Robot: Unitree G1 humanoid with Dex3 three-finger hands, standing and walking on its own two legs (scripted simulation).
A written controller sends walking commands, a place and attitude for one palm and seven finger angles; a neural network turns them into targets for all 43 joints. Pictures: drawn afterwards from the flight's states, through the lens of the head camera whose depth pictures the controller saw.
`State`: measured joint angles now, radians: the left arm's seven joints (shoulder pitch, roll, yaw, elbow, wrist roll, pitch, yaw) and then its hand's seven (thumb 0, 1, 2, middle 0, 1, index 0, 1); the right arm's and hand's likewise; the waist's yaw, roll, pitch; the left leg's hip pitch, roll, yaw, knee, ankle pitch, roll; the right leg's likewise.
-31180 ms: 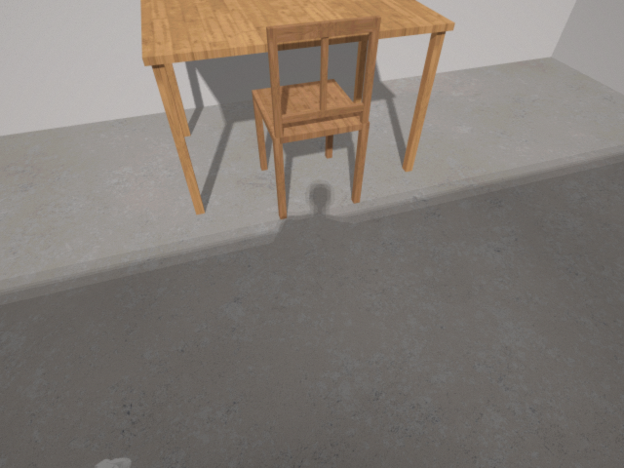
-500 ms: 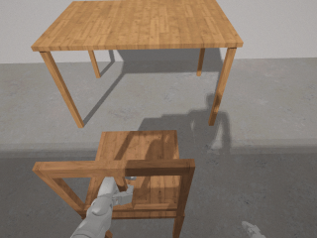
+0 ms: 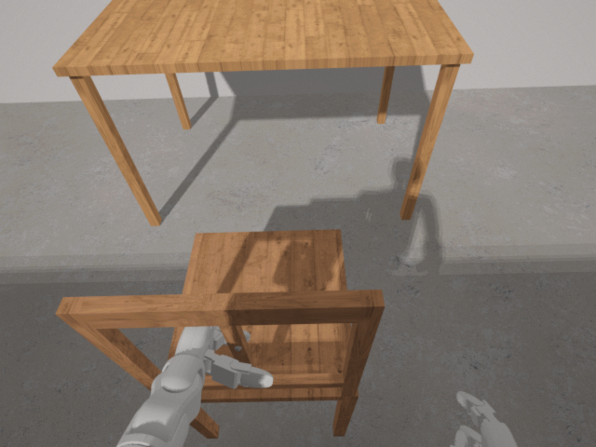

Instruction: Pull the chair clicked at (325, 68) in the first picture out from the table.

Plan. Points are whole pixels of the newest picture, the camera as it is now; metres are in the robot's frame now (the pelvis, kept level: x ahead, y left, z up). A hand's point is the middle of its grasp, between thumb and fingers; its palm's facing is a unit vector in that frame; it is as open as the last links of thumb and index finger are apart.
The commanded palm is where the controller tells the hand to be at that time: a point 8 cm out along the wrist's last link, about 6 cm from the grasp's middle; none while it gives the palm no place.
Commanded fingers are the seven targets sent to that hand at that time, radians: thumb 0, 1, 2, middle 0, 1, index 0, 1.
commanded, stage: open the thumb and straighten the fingers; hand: left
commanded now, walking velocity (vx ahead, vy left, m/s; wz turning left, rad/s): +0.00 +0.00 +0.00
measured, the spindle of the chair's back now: (242, 354) +0.28 +0.10 -0.09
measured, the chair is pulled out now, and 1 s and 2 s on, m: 0.68 0.68 0.68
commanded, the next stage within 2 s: draw the fingers out of the gap in 0.32 s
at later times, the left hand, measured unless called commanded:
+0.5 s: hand (245, 359) +0.26 +0.09 -0.05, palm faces -0.10 -0.99 -0.14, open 17.4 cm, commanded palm +0.23 +0.14 -0.02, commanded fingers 0.00 -0.55 0.20 0.00 0.00 0.00 0.00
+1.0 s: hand (226, 424) +0.17 +0.10 -0.04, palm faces -0.08 -0.99 -0.14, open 17.5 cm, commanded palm +0.15 +0.15 -0.02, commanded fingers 0.00 -0.55 0.20 0.00 0.00 0.00 0.00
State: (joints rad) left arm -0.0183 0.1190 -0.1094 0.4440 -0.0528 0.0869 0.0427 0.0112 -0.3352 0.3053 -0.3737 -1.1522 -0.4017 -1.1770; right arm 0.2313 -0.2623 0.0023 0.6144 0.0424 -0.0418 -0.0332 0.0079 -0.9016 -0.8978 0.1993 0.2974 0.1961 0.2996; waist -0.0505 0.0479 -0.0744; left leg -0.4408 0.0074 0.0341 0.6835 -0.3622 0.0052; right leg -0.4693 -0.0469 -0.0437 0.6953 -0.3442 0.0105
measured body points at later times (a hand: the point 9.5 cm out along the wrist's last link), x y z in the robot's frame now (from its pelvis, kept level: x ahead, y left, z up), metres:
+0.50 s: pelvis +0.01 -0.01 -0.01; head +0.04 -0.03 +0.44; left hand +0.26 +0.14 -0.04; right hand +0.17 -0.25 -0.11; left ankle -0.01 +0.12 -0.72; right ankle +0.00 -0.12 -0.72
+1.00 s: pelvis +0.00 -0.01 -0.03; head +0.03 -0.03 +0.42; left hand +0.17 +0.15 -0.03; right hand +0.19 -0.24 -0.10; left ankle -0.01 +0.12 -0.72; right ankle +0.00 -0.12 -0.72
